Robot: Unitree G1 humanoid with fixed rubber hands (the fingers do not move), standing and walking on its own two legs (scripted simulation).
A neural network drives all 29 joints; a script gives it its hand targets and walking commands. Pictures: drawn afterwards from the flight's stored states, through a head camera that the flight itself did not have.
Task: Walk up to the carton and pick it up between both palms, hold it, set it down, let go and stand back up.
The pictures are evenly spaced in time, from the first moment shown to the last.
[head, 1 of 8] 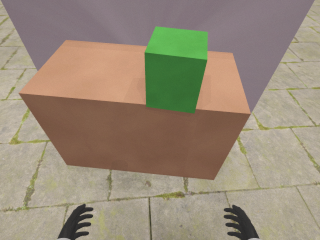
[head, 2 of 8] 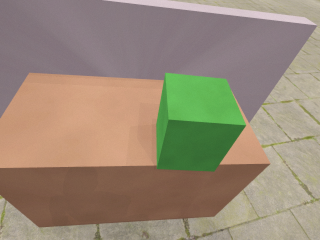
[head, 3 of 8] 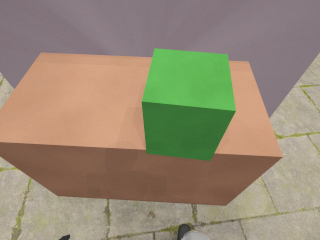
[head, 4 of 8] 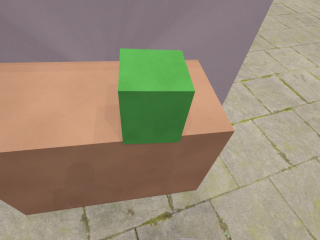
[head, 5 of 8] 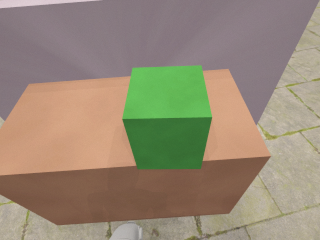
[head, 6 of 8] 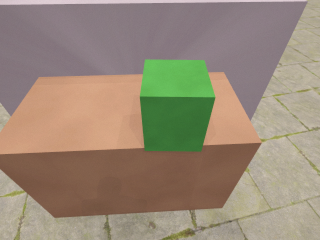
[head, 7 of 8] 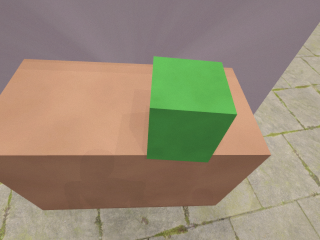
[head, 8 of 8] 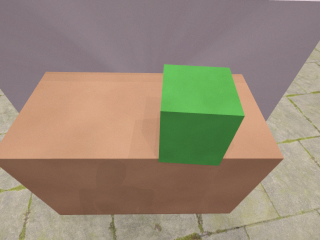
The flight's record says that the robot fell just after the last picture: no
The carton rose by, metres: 0.00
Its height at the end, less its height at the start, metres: +0.00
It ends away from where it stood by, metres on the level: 0.00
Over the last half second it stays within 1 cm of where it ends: yes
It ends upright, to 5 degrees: yes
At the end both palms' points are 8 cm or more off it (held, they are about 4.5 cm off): yes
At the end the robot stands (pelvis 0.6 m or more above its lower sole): yes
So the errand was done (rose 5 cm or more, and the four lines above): no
